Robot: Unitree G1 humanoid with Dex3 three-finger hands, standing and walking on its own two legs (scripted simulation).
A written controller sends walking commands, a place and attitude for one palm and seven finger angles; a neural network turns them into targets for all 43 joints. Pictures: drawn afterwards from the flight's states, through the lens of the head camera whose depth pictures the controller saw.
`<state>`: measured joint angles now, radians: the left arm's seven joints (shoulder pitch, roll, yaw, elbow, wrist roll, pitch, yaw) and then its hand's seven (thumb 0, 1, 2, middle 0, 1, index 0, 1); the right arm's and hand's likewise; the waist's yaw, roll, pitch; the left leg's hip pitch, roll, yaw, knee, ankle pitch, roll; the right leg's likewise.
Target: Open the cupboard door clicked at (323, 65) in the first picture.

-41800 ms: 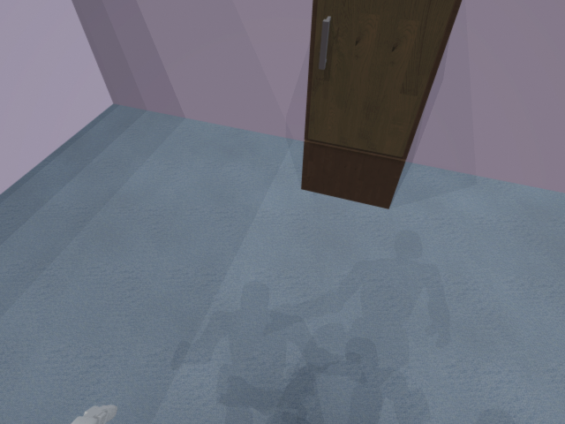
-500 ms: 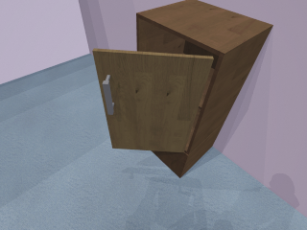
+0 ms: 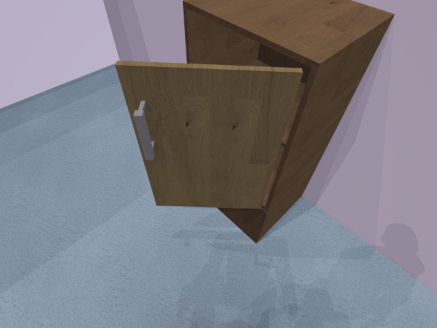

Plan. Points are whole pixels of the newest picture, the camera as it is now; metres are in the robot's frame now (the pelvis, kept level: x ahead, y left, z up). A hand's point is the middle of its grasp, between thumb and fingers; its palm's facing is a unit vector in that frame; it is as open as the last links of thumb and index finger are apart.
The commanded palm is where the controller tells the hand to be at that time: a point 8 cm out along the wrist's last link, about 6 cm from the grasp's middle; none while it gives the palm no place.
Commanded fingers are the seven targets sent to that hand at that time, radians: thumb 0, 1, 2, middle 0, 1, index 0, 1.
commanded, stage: come to a stop and stand still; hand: left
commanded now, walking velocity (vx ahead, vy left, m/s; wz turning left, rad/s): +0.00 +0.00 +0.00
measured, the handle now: (146, 131) +0.56 +0.22 -0.01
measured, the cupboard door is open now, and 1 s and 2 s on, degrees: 44 44 44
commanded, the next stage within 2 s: look again from close up in 1.08 s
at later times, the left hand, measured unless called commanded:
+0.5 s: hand out of the picture +0.00 +0.16 -0.17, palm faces -0.02 -0.97 -0.22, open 7.4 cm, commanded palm none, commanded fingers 0.00 0.90 0.90 -0.20 -0.30 -0.20 -0.30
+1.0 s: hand out of the picture +0.00 +0.14 -0.18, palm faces +0.01 -0.98 -0.18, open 7.4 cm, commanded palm none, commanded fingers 0.00 0.90 0.90 -0.20 -0.30 -0.20 -0.30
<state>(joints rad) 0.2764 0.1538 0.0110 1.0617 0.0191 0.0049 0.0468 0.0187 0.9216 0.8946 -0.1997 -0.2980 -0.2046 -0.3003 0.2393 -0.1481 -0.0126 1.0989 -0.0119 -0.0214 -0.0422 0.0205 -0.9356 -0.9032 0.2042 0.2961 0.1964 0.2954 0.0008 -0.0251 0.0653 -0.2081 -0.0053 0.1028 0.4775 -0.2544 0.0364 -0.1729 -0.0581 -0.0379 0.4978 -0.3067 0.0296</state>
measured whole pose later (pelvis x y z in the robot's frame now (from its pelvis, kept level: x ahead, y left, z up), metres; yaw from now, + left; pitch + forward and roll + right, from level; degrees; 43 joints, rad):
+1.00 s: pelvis +0.00 -0.03 +0.00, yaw +0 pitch -1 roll +0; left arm 0.28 0.16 -0.02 1.11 0.02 -0.02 0.02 0.01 0.91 0.89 -0.20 -0.30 -0.20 -0.30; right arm 0.25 -0.16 0.01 1.13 -0.02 -0.02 -0.02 0.01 -0.92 -0.90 0.20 0.30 0.20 0.30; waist 0.01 -0.02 0.04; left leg -0.20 0.03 0.08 0.45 -0.23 0.00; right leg -0.16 -0.02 -0.06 0.47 -0.29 -0.01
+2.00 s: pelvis -0.02 -0.03 -0.04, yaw +2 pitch +8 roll +1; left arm 0.30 0.16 0.12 0.23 -0.20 -0.43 -0.10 0.02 0.81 0.84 -0.20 -0.38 -0.21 -0.38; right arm 0.20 -0.25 -0.04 0.72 0.00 -0.27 -0.03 0.01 -0.91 -0.90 0.21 0.30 0.20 0.30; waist -0.02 0.01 -0.11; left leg -0.60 0.03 0.05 0.81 -0.35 0.00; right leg -0.55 -0.05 -0.08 0.85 -0.44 -0.02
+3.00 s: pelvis -0.04 +0.00 -0.06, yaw +2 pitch +11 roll -3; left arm 0.15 0.33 0.31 0.21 -0.31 -0.32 -0.37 0.00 -0.37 0.35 -0.29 -1.11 -0.30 -1.12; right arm 0.25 -0.26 0.04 0.54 0.03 -0.23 -0.07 0.01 -0.90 -0.90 0.21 0.30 0.20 0.30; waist 0.00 0.02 -0.09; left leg -0.79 0.04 0.02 1.02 -0.43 0.04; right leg -0.69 -0.04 -0.09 0.96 -0.46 0.02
